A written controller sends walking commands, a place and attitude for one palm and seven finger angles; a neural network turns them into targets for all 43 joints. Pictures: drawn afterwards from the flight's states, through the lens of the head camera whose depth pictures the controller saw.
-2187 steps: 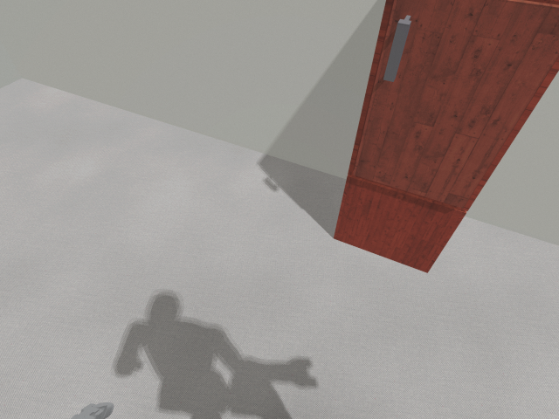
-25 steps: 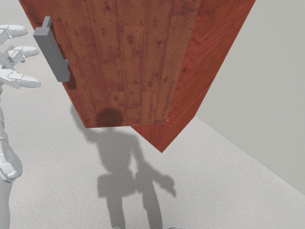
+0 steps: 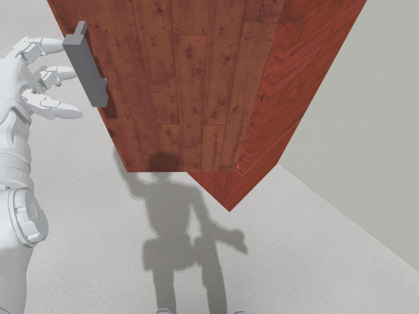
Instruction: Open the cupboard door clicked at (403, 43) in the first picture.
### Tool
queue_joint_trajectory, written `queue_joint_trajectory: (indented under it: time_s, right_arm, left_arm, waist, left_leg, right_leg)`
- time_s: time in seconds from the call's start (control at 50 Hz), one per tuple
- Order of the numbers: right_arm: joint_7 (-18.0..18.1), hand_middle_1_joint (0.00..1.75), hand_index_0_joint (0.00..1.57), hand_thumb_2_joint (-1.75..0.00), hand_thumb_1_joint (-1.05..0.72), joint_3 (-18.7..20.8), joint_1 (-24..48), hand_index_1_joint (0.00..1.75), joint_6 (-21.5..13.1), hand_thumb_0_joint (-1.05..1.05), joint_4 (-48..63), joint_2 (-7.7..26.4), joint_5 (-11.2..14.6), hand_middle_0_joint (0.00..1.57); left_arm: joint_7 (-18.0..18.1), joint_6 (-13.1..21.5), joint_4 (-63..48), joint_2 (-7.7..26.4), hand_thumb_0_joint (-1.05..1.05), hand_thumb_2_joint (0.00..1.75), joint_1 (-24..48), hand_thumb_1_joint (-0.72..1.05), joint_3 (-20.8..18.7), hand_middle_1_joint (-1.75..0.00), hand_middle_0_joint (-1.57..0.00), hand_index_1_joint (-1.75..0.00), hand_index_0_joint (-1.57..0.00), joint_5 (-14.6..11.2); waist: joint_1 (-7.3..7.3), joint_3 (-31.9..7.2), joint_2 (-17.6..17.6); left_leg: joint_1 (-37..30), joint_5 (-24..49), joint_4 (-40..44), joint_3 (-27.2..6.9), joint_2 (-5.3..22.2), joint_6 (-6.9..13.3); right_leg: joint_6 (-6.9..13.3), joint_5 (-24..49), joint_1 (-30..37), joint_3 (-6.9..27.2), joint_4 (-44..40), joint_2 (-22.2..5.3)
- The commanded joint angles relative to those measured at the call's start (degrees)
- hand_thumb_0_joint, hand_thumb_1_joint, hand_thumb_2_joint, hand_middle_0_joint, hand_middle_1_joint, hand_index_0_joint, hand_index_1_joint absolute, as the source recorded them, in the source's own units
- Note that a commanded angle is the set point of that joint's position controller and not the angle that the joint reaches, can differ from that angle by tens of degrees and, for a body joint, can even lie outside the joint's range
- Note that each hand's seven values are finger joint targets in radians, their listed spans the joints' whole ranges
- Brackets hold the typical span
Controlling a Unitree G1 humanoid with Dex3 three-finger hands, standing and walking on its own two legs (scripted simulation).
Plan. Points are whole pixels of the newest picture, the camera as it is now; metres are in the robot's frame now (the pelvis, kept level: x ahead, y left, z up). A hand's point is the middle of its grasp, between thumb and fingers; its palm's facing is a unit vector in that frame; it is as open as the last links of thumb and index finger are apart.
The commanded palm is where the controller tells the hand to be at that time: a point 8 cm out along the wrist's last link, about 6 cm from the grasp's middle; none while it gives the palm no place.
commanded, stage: move the hooked fingers beside the handle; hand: left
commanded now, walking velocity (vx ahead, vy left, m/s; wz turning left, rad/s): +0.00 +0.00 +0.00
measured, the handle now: (91, 66) +0.54 +0.19 +0.14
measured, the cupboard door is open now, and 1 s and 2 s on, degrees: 47 46 46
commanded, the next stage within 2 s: slide the fingers in behind the handle in 0.30 s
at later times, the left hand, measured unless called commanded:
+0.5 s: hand (54, 80) +0.50 +0.24 +0.15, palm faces -0.03 -1.00 +0.01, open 14.0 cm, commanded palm +0.48 +0.29 +0.14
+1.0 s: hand (76, 81) +0.50 +0.21 +0.14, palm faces -0.01 -1.00 +0.03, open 13.9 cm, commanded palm +0.48 +0.26 +0.14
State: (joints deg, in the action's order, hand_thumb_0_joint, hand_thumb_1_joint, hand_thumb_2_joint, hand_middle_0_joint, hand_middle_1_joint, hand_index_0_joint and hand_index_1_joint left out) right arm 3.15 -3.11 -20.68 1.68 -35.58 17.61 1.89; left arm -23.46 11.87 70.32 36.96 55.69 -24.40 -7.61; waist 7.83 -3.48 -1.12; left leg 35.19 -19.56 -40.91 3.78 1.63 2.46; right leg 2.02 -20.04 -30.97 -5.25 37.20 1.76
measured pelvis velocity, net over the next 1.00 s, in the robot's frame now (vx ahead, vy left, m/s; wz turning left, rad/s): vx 0.00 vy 0.00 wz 0.00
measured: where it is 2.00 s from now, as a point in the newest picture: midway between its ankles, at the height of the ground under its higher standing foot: outside the picture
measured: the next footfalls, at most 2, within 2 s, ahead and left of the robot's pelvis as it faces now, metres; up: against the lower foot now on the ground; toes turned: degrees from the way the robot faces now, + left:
none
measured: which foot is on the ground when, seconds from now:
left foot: down 0.00-1.00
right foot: down 0.00-1.00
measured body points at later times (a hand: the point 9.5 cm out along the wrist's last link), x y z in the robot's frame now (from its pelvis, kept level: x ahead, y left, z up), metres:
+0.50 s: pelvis +0.00 +0.00 +0.00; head +0.10 +0.01 +0.44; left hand +0.49 +0.30 +0.15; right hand -0.02 -0.29 -0.10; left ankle +0.00 +0.09 -0.72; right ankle -0.03 -0.10 -0.72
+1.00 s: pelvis +0.00 +0.00 +0.00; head +0.09 +0.01 +0.44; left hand +0.50 +0.27 +0.14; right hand +0.03 -0.26 -0.12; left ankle +0.00 +0.09 -0.72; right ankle -0.03 -0.10 -0.72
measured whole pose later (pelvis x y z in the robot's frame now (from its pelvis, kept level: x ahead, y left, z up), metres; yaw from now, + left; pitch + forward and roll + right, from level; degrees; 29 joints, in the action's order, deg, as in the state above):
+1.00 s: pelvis +0.00 +0.00 +0.00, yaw +0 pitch +14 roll -2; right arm 2.0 -2.7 -22.1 1.5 -36.6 16.4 1.4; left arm -19.1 12.3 67.9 31.9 55.3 -22.5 -7.9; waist 7.5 -4.4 -1.7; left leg 35.6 -20.3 -41.6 4.0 1.4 2.7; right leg 1.7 -20.7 -31.5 -4.9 37.9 1.6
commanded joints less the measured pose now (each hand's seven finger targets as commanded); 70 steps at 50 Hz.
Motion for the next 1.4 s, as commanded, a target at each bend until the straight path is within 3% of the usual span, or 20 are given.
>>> queue_joint_trajectory:
  time_s: [0.0, 0.04, 0.18, 0.24, 0.26, 0.3, 0.38, 0.52, 0.56, 0.64, 0.78, 0.92, 0.98, 1.02, 1.04, 1.1, 1.14, 1.24, 1.36, 1.38]
  right_arm:
    - [1.2, 0.3, 0.2, -0.9, -0.9, 3.3, -9.3, 0.3, -1.1, 0.0, 2.3, 10.4, 0.2, 0.2]
    - [1.6, 0.3, 0.2, -0.9, -0.9, 3.3, -9.8, 0.3, -1.3, 0.0, 2.3, 10.6, 0.3, 0.2]
    - [1.9, 0.3, 0.2, -0.9, -0.9, 3.5, -11.0, 0.3, -0.8, 0.0, 2.5, 11.2, 0.5, 0.2]
    - [1.9, 0.3, 0.2, -0.9, -0.9, 3.7, -11.6, 0.3, -0.8, 0.0, 2.2, 10.9, 0.4, 0.2]
    - [1.8, 0.3, 0.2, -0.9, -0.9, 3.9, -11.8, 0.3, -0.7, 0.0, 2.0, 11.2, 0.2, 0.2]
    - [1.9, 0.3, 0.2, -0.9, -0.9, 4.0, -12.3, 0.3, -0.5, 0.0, 1.7, 11.5, 0.2, 0.2]
    - [1.6, 0.3, 0.2, -0.9, -0.9, 4.1, -12.2, 0.3, -0.4, 0.0, 2.0, 11.2, 0.2, 0.2]
    - [0.9, 0.3, 0.2, -0.9, -0.9, 4.4, -11.5, 0.3, -0.4, 0.0, 2.4, 10.8, 0.2, 0.2]
    - [0.8, 0.3, 0.2, -0.9, -0.9, 4.6, -11.4, 0.3, -0.5, 0.0, 2.6, 10.7, -0.1, 0.2]
    - [0.7, 0.3, 0.2, -0.9, -0.9, 4.5, -11.3, 0.3, -0.8, 0.0, 2.3, 10.3, 0.0, 0.2]
    - [-0.1, 0.3, 0.2, -0.9, -0.9, 4.7, -10.4, 0.3, -1.0, 0.0, 1.7, 9.6, -0.3, 0.2]
    - [-0.3, 0.3, 0.2, -0.9, -0.9, 4.4, -10.3, 0.3, -1.5, 0.0, 1.7, 9.5, -0.5, 0.2]
    - [-0.3, 0.3, 0.2, -0.9, -0.9, 4.4, -10.2, 0.3, -1.6, 0.0, 1.9, 9.2, -0.4, 0.2]
    - [-0.6, 0.3, 0.2, -0.9, -0.9, 4.5, -10.0, 0.3, -1.8, 0.0, 1.8, 8.9, -0.5, 0.2]
    - [-0.6, 0.3, 0.2, -0.9, -0.9, 4.5, -10.2, 0.3, -1.8, 0.0, 1.9, 8.7, -0.4, 0.2]
    - [-0.8, 0.3, 0.2, -0.9, -0.9, 4.7, -9.8, 0.3, -1.9, 0.0, 1.5, 9.0, -0.3, 0.2]
    - [-0.5, 0.3, 0.2, -0.9, -0.9, 4.5, -9.9, 0.3, -1.8, 0.0, 1.4, 9.1, -0.3, 0.2]
    - [-0.3, 0.3, 0.2, -0.9, -0.9, 4.4, -10.0, 0.3, -2.1, 0.0, 2.0, 9.0, -0.2, 0.2]
    - [-0.5, 0.3, 0.2, -0.9, -0.9, 4.4, -9.6, 0.3, -2.8, 0.0, 2.0, 8.8, -0.2, 0.2]
    - [-0.5, 0.3, 0.2, -0.9, -0.9, 4.3, -9.3, 0.3, -3.0, 0.0, 2.0, 8.6, -0.1, 0.2]
  left_arm:
    - [0.2, 4.9, -11.9, 20.9, 0.0, 0.3, 29.1, -0.5, -2.4, -1.2, -0.3, -1.2, -0.3, 0.2]
    - [-0.5, 4.7, -9.5, 21.8, 0.0, 0.3, 28.6, -0.5, -3.0, -1.2, -0.3, -1.2, -0.3, -0.4]
    - [-4.2, 3.6, -7.9, 25.0, 0.0, 0.3, 25.7, -0.5, -4.1, -1.2, -0.3, -1.2, -0.3, -0.9]
    - [-5.0, 4.1, -9.9, 20.9, 0.0, 0.3, 27.4, -0.5, -1.3, -1.2, -0.3, -1.2, -0.3, -1.7]
    - [-4.9, 4.4, -11.0, 23.3, 0.0, 0.3, 27.2, -0.5, -3.5, -1.2, -0.3, -1.2, -0.3, -1.7]
    - [-4.7, 4.3, -10.2, 24.4, 0.0, 0.3, 26.0, -0.5, -4.7, -1.2, -0.3, -1.2, -0.3, -2.0]
    - [-4.3, 4.2, -11.6, 25.1, 0.0, 0.3, 25.5, -0.5, -5.5, -1.2, -0.3, -1.2, -0.3, -1.7]
    - [-2.6, 3.8, -13.0, 20.0, 0.0, 0.3, 24.4, -0.5, -2.5, -1.2, -0.3, -1.2, -0.3, -1.7]
    - [-2.1, 4.3, -15.9, 19.6, 0.0, 0.3, 24.2, -0.5, -3.5, -1.2, -0.3, -1.2, -0.3, -2.5]
    - [-1.4, 4.1, -15.1, 15.9, 0.0, 0.3, 25.1, -0.5, -1.4, -1.2, -0.3, -1.2, -0.3, -3.0]
    - [1.6, 3.8, -16.6, 8.8, 0.0, 0.3, 25.9, -0.5, 2.6, -1.2, -0.3, -1.2, -0.3, -2.2]
    - [4.9, 4.0, -14.8, 11.5, 0.0, 0.3, 27.6, -0.5, -0.1, -1.2, -0.3, -1.2, -0.3, -0.9]
    - [5.2, 5.0, -15.5, 11.8, 0.0, 0.3, 26.0, -0.5, -0.1, -1.2, -0.3, -1.2, -0.3, 0.1]
    - [5.0, 5.5, -17.5, 8.4, 0.0, 0.3, 27.4, -0.5, 2.3, -1.2, -0.3, -1.2, -0.3, -0.1]
    - [4.7, 5.8, -17.9, 5.7, 0.0, 0.3, 27.3, -0.5, 4.2, -1.2, -0.3, -1.2, -0.3, -0.8]
    - [4.4, 5.1, -17.0, 5.4, 0.0, 0.3, 25.6, -0.5, 3.3, -1.2, -0.3, -1.2, -0.3, -2.0]
    - [4.7, 4.5, -15.6, 5.7, 0.0, 0.3, 26.2, -0.5, 2.9, -1.2, -0.3, -1.2, -0.3, -2.6]
    - [7.2, 4.2, -15.5, 11.1, 0.0, 0.3, 25.7, -0.5, -0.4, -1.2, -0.3, -1.2, -0.3, -0.5]
    - [7.8, 6.6, -17.3, 10.0, 0.0, 0.3, 27.1, -0.5, 0.7, -1.2, -0.3, -1.2, -0.3, -0.2]
    - [7.4, 6.4, -17.0, 7.6, 0.0, 0.3, 27.0, -0.5, 2.4, -1.2, -0.3, -1.2, -0.3, -0.5]
  waist:
    - [1.25, -23.3, -6.8]
    - [1.49, -22.2, -3.3]
    - [0.93, -23.5, -4.4]
    - [2.01, -23.5, -6.2]
    - [1.07, -24.7, -7.2]
    - [1.09, -24.6, -5.1]
    - [0.41, -25.4, -7.0]
    - [0.8, -22.8, -7.9]
    - [0.1, -26.6, -8.5]
    - [0.97, -23.8, -5.6]
    - [1.23, -23.8, -8.2]
    - [0.88, -23.4, -3.5]
    - [0.02, -26.0, -5.5]
    - [0.35, -26.5, -8.2]
    - [1.11, -26.5, -6.6]
    - [0.58, -25.5, -6.5]
    - [1.06, -23.0, -3.0]
    - [-0.2, -22.3, -2.5]
    - [0.13, -24.2, -4.4]
    - [0.52, -24.1, -4.3]
  left_leg:
    - [-18.9, 21.4, 1.5, -6.1, -0.5, 0.5]
    - [-16.0, 19.5, 1.4, -5.8, -0.7, 1.1]
    - [-13.0, 18.0, 1.5, -4.8, -0.9, 1.2]
    - [-16.1, 19.6, 1.3, -5.0, -0.7, 1.3]
    - [-16.8, 19.6, 1.3, -5.3, -0.6, 1.0]
    - [-16.5, 19.4, 1.5, -5.6, -0.4, 1.1]
    - [-17.2, 21.5, 1.4, -5.3, -0.6, 1.1]
    - [-19.6, 21.6, 1.7, -6.0, 0.0, 0.7]
    - [-23.0, 26.2, 1.3, -6.2, 0.1, 0.5]
    - [-22.4, 27.7, 0.9, -6.5, 0.2, 0.6]
    - [-26.6, 32.2, 0.7, -8.0, 1.0, -0.7]
    - [-21.6, 25.9, 1.1, -7.1, 0.2, -0.1]
    - [-22.6, 29.1, 0.5, -6.9, 0.0, -0.2]
    - [-24.8, 29.3, 0.4, -7.2, 0.2, -0.5]
    - [-25.2, 30.5, 0.2, -7.2, 0.2, -0.2]
    - [-25.1, 28.8, 0.9, -7.2, 0.3, -0.4]
    - [-21.7, 24.8, 1.5, -6.5, -0.1, 0.3]
    - [-16.9, 20.1, 2.1, -5.3, -0.9, 0.9]
    - [-17.7, 18.5, 2.3, -5.1, -1.2, 0.8]
    - [-18.1, 17.9, 2.3, -4.8, -1.2, 0.8]
  right_leg:
    - [-1.3, 22.4, 3.1, 4.8, -3.0, 0.4]
    - [-1.4, 22.3, 5.0, 5.1, -3.2, 0.4]
    - [-1.8, 24.1, 7.2, 6.2, -3.5, 0.1]
    - [-1.5, 23.4, 4.4, 5.4, -3.5, 0.5]
    - [-1.5, 22.5, 4.1, 5.4, -3.5, 0.6]
    - [-1.5, 22.0, 4.0, 5.2, -3.6, 0.8]
    - [-1.4, 23.8, 4.8, 5.2, -3.4, 0.8]
    - [-1.2, 20.9, 1.2, 4.1, -3.6, 1.1]
    - [-1.0, 23.6, 2.1, 3.9, -3.0, 1.3]
    - [-1.0, 24.1, 1.2, 3.4, -2.8, 1.3]
    - [-1.1, 22.1, -2.9, 2.7, -2.4, 1.4]
    - [-1.1, 22.1, 0.7, 3.2, -2.0, 1.1]
    - [-1.0, 24.6, 2.0, 3.6, -1.4, 1.0]
    - [-0.9, 23.4, 0.6, 3.4, -1.6, 1.2]
    - [-0.8, 23.8, 0.7, 3.1, -1.7, 1.3]
    - [-0.8, 23.3, 0.8, 3.2, -2.2, 1.5]
    - [-0.8, 22.5, 2.2, 3.1, -2.8, 1.3]
    - [-1.0, 22.4, 5.6, 4.3, -2.9, 0.7]
    - [-1.1, 22.5, 6.5, 5.1, -3.0, 0.7]
    - [-1.1, 22.3, 6.2, 5.2, -3.3, 0.8]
